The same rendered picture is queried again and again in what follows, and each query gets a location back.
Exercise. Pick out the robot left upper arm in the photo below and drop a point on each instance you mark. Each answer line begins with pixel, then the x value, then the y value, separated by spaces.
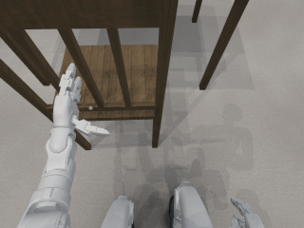
pixel 55 219

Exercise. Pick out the robot left hand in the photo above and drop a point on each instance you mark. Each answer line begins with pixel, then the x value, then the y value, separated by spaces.
pixel 65 105

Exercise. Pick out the left robot thigh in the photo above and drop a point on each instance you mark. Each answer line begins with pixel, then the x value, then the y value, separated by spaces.
pixel 119 215

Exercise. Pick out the robot right shin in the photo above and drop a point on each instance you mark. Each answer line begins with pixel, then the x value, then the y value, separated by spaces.
pixel 177 215

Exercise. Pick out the chair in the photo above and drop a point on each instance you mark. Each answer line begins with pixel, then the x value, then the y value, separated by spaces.
pixel 120 82

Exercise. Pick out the robot right hand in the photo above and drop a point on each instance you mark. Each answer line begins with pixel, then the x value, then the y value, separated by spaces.
pixel 250 220

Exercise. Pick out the left robot forearm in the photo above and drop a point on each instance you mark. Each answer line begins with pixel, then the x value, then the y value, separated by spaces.
pixel 53 192

